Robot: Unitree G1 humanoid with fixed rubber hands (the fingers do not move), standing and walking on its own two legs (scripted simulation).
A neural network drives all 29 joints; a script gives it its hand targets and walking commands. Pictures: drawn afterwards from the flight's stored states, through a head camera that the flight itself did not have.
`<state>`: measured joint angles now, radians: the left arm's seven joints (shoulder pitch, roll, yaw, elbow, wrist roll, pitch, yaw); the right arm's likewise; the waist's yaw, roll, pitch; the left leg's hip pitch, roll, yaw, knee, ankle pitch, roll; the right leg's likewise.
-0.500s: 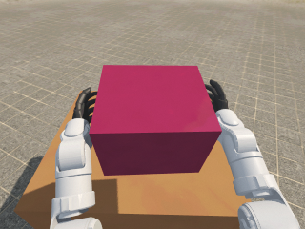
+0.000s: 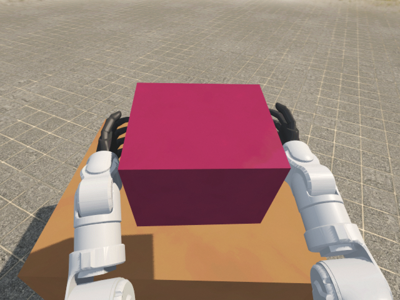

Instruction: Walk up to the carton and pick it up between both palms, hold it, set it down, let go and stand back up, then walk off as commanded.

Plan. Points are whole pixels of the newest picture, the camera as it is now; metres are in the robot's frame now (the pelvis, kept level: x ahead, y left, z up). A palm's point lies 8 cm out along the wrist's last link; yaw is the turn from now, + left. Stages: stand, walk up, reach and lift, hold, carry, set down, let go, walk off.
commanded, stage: hold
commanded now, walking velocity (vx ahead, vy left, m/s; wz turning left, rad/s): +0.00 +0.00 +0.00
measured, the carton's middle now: (199, 153) +0.37 +0.00 +0.15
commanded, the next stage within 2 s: none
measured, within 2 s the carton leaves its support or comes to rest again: neither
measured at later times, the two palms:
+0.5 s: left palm (108, 153) +0.35 +0.18 +0.17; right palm (286, 143) +0.36 -0.17 +0.18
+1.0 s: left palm (108, 153) +0.35 +0.18 +0.18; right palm (286, 143) +0.36 -0.17 +0.18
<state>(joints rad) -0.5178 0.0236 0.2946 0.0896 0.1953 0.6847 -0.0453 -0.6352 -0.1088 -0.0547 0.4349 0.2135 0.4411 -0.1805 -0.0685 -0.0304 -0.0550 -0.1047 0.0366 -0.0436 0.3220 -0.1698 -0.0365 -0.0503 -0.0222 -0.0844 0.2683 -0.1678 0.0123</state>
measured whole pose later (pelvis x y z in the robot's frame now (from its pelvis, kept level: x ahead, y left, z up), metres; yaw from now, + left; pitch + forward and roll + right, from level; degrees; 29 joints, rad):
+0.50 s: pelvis +0.00 +0.00 +0.00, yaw +0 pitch -3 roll -1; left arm -0.50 0.03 0.29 0.06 0.19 0.69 -0.05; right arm -0.62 -0.11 -0.05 0.40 0.22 0.45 -0.18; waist -0.07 -0.03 -0.05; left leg -0.10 0.04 -0.05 0.32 -0.17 -0.04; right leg -0.05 -0.02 -0.09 0.26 -0.17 0.01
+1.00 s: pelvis +0.00 +0.00 +0.00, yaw +0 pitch -3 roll -1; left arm -0.51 0.02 0.30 0.08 0.19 0.69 -0.05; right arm -0.63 -0.10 -0.06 0.42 0.21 0.44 -0.18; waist -0.07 -0.03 -0.05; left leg -0.10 0.04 -0.04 0.32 -0.17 -0.04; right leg -0.05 -0.02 -0.08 0.26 -0.17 0.01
